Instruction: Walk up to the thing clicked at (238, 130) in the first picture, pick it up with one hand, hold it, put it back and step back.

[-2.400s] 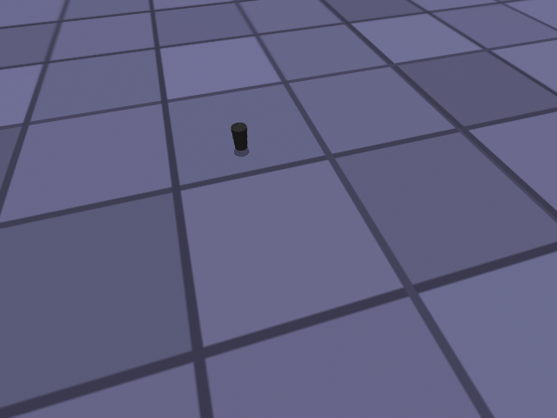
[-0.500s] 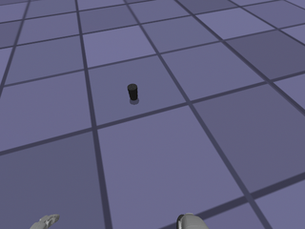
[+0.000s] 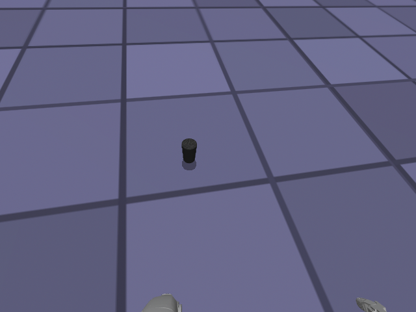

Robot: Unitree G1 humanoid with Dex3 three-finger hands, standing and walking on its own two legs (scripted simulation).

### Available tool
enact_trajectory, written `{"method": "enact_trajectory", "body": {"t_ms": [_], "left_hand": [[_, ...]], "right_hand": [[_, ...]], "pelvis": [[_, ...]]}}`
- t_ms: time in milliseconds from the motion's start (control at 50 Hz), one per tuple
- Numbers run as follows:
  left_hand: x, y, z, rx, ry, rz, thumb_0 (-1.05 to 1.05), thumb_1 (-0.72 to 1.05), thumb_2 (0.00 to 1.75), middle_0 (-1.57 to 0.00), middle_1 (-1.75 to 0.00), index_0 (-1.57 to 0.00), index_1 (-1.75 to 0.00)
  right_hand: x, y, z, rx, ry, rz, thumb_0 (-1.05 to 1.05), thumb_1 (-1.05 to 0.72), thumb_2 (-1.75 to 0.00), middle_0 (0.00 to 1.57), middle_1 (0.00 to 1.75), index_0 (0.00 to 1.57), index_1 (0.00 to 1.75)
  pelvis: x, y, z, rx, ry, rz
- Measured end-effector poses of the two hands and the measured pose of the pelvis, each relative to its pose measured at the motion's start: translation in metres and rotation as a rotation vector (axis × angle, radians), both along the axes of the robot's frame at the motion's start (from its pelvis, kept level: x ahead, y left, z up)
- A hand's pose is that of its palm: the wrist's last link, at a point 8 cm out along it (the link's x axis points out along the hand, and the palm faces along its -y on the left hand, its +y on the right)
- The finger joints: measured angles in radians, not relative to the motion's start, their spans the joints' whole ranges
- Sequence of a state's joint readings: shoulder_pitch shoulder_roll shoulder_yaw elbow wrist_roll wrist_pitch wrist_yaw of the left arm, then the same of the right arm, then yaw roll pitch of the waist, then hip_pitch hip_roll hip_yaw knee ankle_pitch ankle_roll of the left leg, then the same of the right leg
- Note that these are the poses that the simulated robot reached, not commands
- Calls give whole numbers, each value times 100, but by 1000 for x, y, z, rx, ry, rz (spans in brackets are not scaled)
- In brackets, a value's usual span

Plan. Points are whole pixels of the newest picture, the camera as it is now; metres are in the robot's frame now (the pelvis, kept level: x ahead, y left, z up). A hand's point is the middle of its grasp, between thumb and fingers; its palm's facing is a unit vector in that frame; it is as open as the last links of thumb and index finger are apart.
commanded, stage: walk up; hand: left
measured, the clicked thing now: (189, 151) +1.04 +0.14 -0.68
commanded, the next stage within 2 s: none
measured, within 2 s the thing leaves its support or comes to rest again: neither
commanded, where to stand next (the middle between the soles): +0.70 -0.06 m, yaw +0 degrees
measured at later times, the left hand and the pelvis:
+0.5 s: hand (133, 211) +0.34 +0.21 -0.11, palm faces -0.08 -0.91 -0.40, open 7.4 cm; pelvis +0.22 -0.05 +0.00, yaw -1 degrees
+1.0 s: hand (130, 198) +0.39 +0.24 -0.14, palm faces +0.02 -0.93 -0.36, open 7.4 cm; pelvis +0.39 -0.04 +0.01, yaw +2 degrees
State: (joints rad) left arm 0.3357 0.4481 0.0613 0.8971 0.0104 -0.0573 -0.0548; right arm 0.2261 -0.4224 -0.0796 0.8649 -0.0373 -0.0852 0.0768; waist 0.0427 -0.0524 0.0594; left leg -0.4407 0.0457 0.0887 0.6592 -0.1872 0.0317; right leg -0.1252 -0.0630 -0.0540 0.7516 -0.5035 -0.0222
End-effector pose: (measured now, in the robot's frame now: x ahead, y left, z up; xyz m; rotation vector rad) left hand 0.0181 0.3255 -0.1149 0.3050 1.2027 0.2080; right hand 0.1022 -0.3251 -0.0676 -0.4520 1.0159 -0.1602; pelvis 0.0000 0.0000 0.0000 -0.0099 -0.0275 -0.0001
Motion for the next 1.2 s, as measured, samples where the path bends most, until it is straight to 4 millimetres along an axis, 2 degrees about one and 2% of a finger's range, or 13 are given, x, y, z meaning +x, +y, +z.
{"method": "enact_trajectory", "body": {"t_ms": [80, 240, 380, 440, 500, 560, 700, 800, 920, 1000, 1040, 1120, 1200], "left_hand": [[50, 0, 2, -14, 29, -45, 1, 90, 89, -21, -30, -20, -30], [157, -8, 27, -21, -52, -95, 1, 90, 89, -21, -30, -20, -30], [247, -35, 40, 11, -83, -152, 1, 90, 89, -20, -30, -20, -30], [288, -52, 40, 39, -120, -161, 1, 90, 89, -20, -30, -20, -30], [318, -70, 46, 56, -180, -155, 1, 90, 89, -21, -30, -20, -30], [329, -82, 57, 56, -208, -122, 1, 90, 89, -21, -30, -20, -30], [326, -87, 65, 67, -124, -66, 0, 90, 89, -21, -30, -20, -30], [327, -79, 58, 61, -70, -24, 1, 90, 89, -21, -30, -20, -30], [343, -59, 36, 37, -14, 26, 1, 90, 89, -21, -30, -20, -30], [368, -45, 14, 18, 26, 39, 1, 90, 89, -21, -30, -20, -30], [385, -45, 11, 5, 39, 33, 1, 90, 89, -21, -30, -20, -30], [428, -48, 16, -13, 14, -4, 1, 90, 89, -21, -30, -20, -30], [471, -50, 23, -14, -37, -18, 1, 90, 89, -21, -30, -20, -30]], "right_hand": [[22, 12, 8, 14, -29, -56, 0, -90, -89, 20, 30, 20, 30], [32, 15, 9, 46, 81, -123, 0, -90, -89, 20, 30, 20, 30], [61, -11, -17, 84, 141, -171, 0, -90, -89, 21, 30, 20, 30], [85, -32, -38, 96, 152, -183, 1, -90, -89, 21, 30, 20, 30], [117, -45, -51, 106, 166, -169, 1, -90, -89, 20, 30, 20, 30], [154, -50, -47, 122, 161, -130, 1, -90, -89, 20, 30, 20, 30], [233, -62, -24, 126, 88, -80, 0, -90, -89, 20, 30, 20, 30], [272, -65, -15, 96, 120, -57, 0, -90, -89, 20, 30, 20, 30], [333, -50, -9, 58, 128, -6, 1, -90, -89, 20, 30, 20, 30], [380, -32, -8, 30, 71, 19, 1, -90, -89, 20, 30, 20, 30], [398, -25, -4, 31, 25, 15, 0, -90, -89, 20, 30, 20, 30], [415, -16, 6, 44, -6, -16, 0, -90, -89, 20, 30, 20, 30], [422, -20, 6, 51, 22, -28, 0, -90, -89, 20, 30, 20, 30]], "pelvis": [[37, 7, 9, -5, -8, -13], [103, 2, 26, 17, -21, -21], [163, -21, 17, 51, -19, -40], [194, -38, 5, 54, -14, -38], [216, -52, 1, 26, -24, -23], [235, -61, 10, 46, -31, -22], [277, -71, 26, 29, -25, -24], [310, -70, 28, 6, -16, 0], [357, -58, 19, -17, -4, 31], [390, -43, 8, 14, -4, 35], [402, -37, 9, 3, -10, 32], [427, -35, 18, 0, -23, 33], [449, -40, 21, 16, -30, 30]]}}
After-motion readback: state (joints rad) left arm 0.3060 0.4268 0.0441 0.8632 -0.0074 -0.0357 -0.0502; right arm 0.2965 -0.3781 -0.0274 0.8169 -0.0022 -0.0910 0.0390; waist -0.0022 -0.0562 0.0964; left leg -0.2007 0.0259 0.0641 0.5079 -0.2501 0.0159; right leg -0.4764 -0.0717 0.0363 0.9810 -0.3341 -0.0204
